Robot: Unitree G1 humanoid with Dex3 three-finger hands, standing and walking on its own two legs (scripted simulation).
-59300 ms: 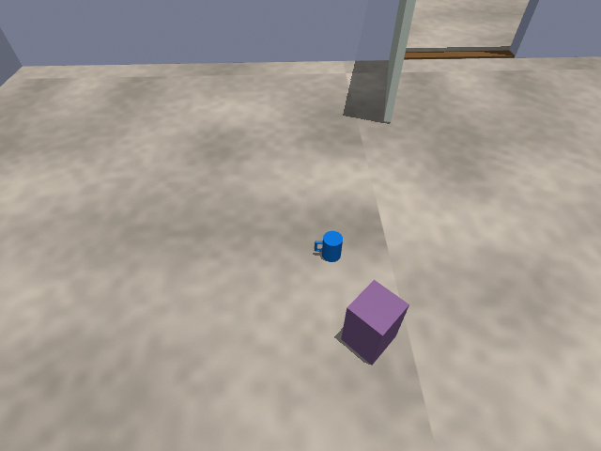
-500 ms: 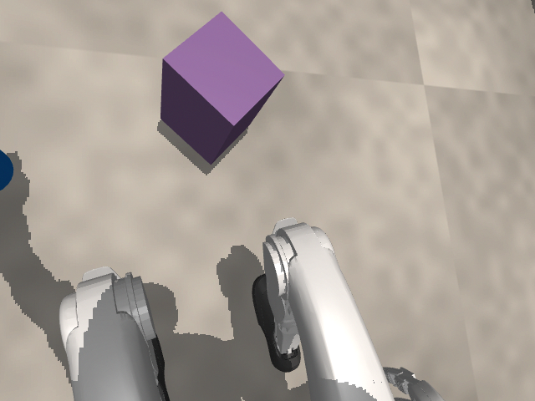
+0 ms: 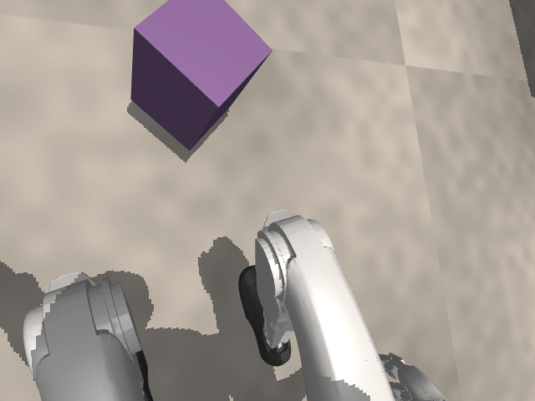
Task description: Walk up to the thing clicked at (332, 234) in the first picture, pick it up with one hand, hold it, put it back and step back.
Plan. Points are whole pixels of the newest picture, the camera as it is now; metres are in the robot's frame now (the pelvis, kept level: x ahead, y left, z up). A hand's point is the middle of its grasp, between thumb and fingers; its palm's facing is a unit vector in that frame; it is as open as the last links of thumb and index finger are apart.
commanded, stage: rest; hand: left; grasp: from above
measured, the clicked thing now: out of the picture +0.47 +0.35 -0.24
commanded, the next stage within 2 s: open in 0.66 s
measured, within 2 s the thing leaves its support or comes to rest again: rests again in 0.26 s
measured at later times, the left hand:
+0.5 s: hand out of the picture +0.48 +0.35 -0.23, palm faces -0.45 -0.11 -0.89, open 10.7 cm
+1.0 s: hand out of the picture +0.48 +0.34 -0.23, palm faces -0.45 -0.10 -0.89, open 11.1 cm
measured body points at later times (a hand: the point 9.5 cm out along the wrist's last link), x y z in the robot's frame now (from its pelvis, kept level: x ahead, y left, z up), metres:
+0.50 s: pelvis +0.00 +0.01 -0.01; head +0.28 +0.12 +0.32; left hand +0.50 +0.35 -0.18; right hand +0.04 -0.27 -0.07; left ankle +0.06 +0.12 -0.29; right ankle +0.11 -0.14 -0.29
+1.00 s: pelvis -0.01 +0.00 -0.02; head +0.27 +0.12 +0.31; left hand +0.50 +0.35 -0.18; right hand +0.03 -0.26 -0.07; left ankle +0.06 +0.12 -0.29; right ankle +0.11 -0.14 -0.29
